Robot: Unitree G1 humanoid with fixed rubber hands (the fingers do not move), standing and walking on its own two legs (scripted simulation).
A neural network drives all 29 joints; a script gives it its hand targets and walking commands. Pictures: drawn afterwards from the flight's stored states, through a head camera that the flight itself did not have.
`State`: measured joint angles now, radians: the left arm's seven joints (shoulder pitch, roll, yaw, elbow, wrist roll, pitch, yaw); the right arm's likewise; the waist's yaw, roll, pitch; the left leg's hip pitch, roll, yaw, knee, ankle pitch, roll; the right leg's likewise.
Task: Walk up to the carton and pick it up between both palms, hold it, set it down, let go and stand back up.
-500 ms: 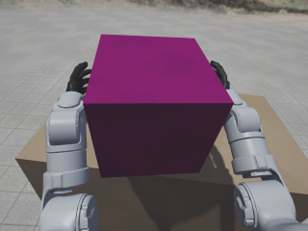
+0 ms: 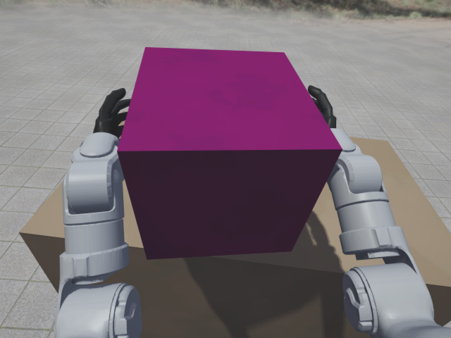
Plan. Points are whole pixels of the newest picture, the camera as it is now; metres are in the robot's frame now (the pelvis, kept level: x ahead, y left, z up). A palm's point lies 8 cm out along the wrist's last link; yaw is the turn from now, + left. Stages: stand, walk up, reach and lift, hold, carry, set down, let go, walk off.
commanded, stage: hold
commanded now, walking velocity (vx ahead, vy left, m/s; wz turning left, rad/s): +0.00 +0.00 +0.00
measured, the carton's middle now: (219, 150) +0.38 +0.00 +0.21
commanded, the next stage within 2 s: none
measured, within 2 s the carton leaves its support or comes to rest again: neither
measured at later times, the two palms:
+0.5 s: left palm (103, 142) +0.35 +0.18 +0.24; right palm (316, 134) +0.37 -0.16 +0.25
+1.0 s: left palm (102, 143) +0.35 +0.18 +0.24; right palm (316, 135) +0.36 -0.16 +0.25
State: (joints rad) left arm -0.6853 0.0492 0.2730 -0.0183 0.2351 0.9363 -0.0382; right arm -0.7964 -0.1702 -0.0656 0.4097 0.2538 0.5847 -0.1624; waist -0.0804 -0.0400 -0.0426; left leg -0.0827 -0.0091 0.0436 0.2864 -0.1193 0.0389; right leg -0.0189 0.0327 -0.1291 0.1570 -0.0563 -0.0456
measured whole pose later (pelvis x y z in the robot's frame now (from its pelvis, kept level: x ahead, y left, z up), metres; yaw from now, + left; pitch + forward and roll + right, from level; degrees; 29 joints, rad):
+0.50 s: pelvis +0.00 +0.00 +0.00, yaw +0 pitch -5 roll -1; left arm -0.66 0.05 0.27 -0.09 0.23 0.97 -0.04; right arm -0.77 -0.17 -0.06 0.35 0.27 0.60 -0.17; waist -0.08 -0.04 -0.03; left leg -0.08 -0.01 0.04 0.29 -0.12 0.04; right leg -0.02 0.03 -0.13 0.16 -0.06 -0.04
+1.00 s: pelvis +0.00 +0.01 +0.00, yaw +0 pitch -6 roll -1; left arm -0.64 0.04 0.26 -0.13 0.24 0.98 -0.04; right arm -0.76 -0.18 -0.05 0.32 0.28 0.61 -0.18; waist -0.08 -0.04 -0.02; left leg -0.06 -0.02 0.05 0.29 -0.13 0.05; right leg 0.00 0.03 -0.12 0.16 -0.06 -0.04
